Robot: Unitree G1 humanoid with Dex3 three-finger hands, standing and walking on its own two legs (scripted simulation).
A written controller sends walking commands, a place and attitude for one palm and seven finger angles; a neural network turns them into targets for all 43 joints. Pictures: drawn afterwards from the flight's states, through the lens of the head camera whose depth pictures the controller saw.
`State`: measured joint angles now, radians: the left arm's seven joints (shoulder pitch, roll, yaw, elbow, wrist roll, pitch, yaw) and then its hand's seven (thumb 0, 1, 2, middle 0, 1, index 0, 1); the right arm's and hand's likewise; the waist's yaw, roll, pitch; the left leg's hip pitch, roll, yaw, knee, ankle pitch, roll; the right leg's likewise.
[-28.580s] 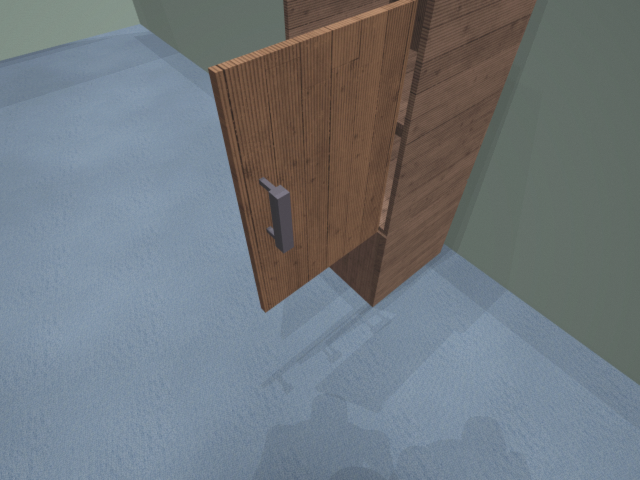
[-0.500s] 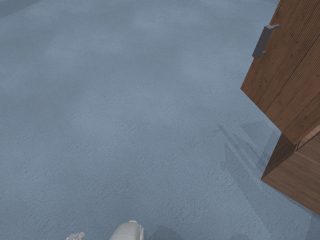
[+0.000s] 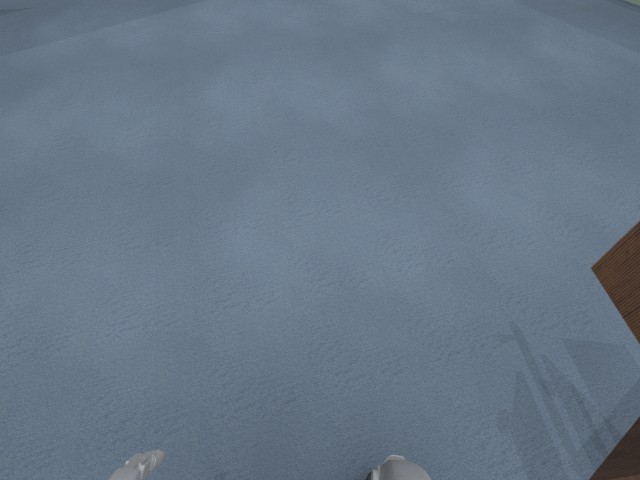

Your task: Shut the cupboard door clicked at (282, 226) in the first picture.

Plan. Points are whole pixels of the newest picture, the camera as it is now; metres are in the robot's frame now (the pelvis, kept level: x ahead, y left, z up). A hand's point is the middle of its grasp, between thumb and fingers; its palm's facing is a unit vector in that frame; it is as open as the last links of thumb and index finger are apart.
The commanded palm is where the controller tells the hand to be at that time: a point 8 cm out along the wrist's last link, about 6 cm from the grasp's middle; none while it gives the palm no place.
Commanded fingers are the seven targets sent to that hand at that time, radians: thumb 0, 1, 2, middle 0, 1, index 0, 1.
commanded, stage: walk to a spot facing it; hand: left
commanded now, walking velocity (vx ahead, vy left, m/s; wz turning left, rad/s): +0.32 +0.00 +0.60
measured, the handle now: out of the picture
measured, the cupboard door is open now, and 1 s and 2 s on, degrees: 61 61 61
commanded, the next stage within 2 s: turn to face it in 0.54 s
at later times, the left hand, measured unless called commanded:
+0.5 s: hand out of the picture +0.06 +0.18 -0.18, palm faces +0.40 -0.90 -0.19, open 7.3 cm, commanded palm none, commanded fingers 0.00 0.90 0.90 -0.20 -0.30 -0.20 -0.30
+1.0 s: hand (176, 338) +0.35 +0.27 -0.17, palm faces +0.33 -0.92 -0.20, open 7.3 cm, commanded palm none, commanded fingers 0.00 0.90 0.90 -0.20 -0.30 -0.20 -0.30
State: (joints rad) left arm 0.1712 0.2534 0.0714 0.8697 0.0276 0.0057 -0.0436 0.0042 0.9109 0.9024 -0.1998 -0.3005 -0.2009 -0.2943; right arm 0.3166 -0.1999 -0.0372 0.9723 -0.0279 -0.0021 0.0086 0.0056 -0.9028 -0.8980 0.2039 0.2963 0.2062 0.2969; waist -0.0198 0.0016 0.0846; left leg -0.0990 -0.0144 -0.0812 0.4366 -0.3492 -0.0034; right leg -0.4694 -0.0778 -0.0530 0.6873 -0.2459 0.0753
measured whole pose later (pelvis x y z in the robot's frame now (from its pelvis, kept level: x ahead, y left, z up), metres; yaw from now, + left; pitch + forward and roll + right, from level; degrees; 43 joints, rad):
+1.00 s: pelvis +0.34 +0.07 -0.01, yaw +18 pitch +0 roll +0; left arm 0.21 0.17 0.04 0.94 0.03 0.01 -0.01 0.00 0.91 0.90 -0.20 -0.30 -0.20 -0.29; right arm 0.25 -0.17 -0.03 1.02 -0.01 0.01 -0.02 0.01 -0.91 -0.90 0.20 0.30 0.20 0.30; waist 0.00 0.01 0.07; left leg -0.20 0.02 0.13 0.67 -0.46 0.01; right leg -0.34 0.00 -0.04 0.60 -0.28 -0.02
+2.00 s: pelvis +0.41 +0.11 +0.00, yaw -16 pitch +1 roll +1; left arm 0.19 0.21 0.05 0.87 0.03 0.05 -0.02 0.00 0.91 0.90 -0.21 -0.30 -0.21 -0.30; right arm 0.19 -0.24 -0.05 0.88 -0.01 0.05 -0.01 0.01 -0.91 -0.90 0.20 0.30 0.20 0.30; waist -0.01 -0.02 0.08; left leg -0.43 0.05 0.03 0.83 -0.41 -0.09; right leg -0.28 0.01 0.08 0.53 -0.26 -0.01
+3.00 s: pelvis +0.44 +0.10 +0.00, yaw -52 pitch +1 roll -2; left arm 0.15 0.27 0.09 0.88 0.02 0.08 -0.05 0.00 0.91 0.90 -0.20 -0.30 -0.20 -0.29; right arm 0.22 -0.21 -0.02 0.88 -0.03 0.01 -0.02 0.01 -0.90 -0.90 0.20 0.30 0.21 0.30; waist 0.01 0.00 0.10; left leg -0.23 0.14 0.15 0.52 -0.29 -0.02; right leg -0.42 -0.02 -0.06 0.92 -0.47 0.05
